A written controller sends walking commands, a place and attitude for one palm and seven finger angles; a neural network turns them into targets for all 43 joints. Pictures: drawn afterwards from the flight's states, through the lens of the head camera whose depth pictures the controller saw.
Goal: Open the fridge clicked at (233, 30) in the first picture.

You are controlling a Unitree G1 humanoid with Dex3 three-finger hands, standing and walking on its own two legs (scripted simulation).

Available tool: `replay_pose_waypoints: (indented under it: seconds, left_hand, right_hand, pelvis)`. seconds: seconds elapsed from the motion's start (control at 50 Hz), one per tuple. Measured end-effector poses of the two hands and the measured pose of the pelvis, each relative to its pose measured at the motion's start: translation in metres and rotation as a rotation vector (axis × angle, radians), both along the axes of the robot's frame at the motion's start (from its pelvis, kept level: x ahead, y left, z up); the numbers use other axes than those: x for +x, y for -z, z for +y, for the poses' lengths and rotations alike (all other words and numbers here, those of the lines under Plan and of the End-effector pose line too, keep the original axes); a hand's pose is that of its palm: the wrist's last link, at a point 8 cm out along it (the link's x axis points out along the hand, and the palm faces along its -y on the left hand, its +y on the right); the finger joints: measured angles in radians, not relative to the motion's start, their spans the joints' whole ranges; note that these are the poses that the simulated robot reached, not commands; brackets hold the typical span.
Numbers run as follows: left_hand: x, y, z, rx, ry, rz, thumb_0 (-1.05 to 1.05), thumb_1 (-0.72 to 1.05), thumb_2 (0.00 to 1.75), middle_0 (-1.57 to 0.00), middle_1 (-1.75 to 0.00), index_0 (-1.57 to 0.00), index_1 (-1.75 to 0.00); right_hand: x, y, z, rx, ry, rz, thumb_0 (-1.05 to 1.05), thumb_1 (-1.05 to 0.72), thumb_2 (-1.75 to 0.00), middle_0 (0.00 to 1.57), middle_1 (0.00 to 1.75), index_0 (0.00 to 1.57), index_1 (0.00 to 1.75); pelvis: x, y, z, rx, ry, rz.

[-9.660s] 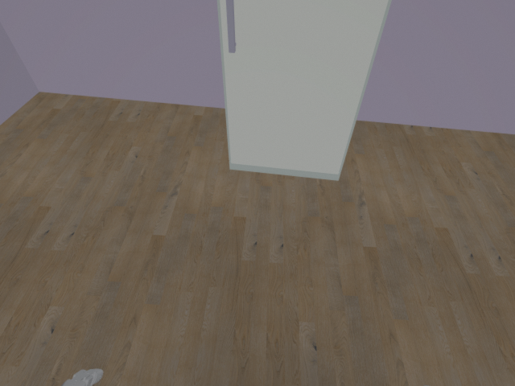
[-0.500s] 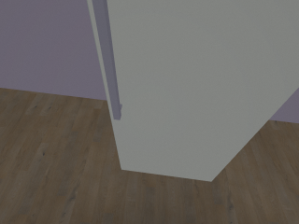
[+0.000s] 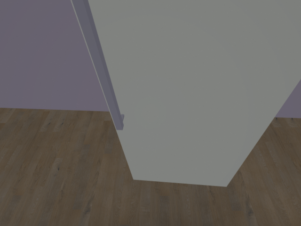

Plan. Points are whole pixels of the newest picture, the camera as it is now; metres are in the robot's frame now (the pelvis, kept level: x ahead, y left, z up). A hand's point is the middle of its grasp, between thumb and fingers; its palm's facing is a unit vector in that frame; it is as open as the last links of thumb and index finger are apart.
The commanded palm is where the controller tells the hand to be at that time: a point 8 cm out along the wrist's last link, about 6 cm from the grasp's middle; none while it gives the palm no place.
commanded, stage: come to a stop and stand still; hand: left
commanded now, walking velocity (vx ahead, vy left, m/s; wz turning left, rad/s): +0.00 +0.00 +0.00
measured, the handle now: (105, 70) +0.47 +0.15 +0.19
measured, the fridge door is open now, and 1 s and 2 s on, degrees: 0 0 0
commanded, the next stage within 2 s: look again from close up in 0.68 s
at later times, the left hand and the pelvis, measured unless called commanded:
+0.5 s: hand out of the picture +0.01 +0.15 -0.17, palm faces +0.02 -0.97 -0.23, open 7.3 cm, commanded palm none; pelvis +0.01 -0.03 +0.00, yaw +0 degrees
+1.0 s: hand out of the picture +0.00 +0.14 -0.17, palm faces +0.04 -0.98 -0.21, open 7.3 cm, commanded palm none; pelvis +0.00 -0.03 +0.00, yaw +0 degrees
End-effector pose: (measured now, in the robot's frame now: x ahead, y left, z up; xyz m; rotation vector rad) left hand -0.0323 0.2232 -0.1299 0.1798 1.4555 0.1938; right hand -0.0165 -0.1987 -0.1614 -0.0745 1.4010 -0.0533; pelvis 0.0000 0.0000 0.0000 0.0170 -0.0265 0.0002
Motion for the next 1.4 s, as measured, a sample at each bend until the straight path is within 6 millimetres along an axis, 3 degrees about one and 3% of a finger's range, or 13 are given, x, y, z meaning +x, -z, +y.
replay_pose_waypoints:
  seconds: [0.14, 0.36, 0.64, 1.4]
  left_hand:
    - [0.021, 0.002, -0.015, -0.013, 0.014, -0.035, 0.0, 0.91, 0.9, -0.2, -0.3, -0.2, -0.3]
    - [0.035, 0.002, -0.021, -0.002, 0.021, -0.055, 0.01, 0.93, 0.9, -0.2, -0.3, -0.2, -0.3]
    - [0.03, 0.005, -0.032, -0.02, 0.006, -0.046, 0.01, 0.92, 0.9, -0.2, -0.3, -0.2, -0.3]
    - [0.022, 0.008, -0.034, -0.037, -0.012, -0.031, 0.01, 0.92, 0.9, -0.2, -0.3, -0.2, -0.3]
  right_hand:
    - [-0.008, 0.0, -0.001, 0.009, 0.012, 0.037, 0.01, -0.91, -0.9, 0.2, 0.3, 0.2, 0.3]
    - [-0.01, -0.003, -0.022, -0.02, 0.025, 0.06, 0.01, -0.91, -0.9, 0.2, 0.3, 0.19, 0.3]
    - [-0.005, -0.008, -0.036, -0.041, 0.017, 0.061, 0.01, -0.91, -0.9, 0.2, 0.3, 0.19, 0.3]
    - [-0.012, -0.011, -0.024, -0.034, 0.024, 0.081, 0.01, -0.91, -0.9, 0.2, 0.3, 0.19, 0.3]
  pelvis:
    - [0.003, -0.001, -0.007, 0.005, 0.003, -0.001]
    - [0.005, -0.001, -0.021, 0.005, 0.002, -0.001]
    - [0.005, -0.003, -0.031, -0.002, -0.005, 0.004]
    - [0.005, -0.003, -0.027, -0.002, -0.005, 0.003]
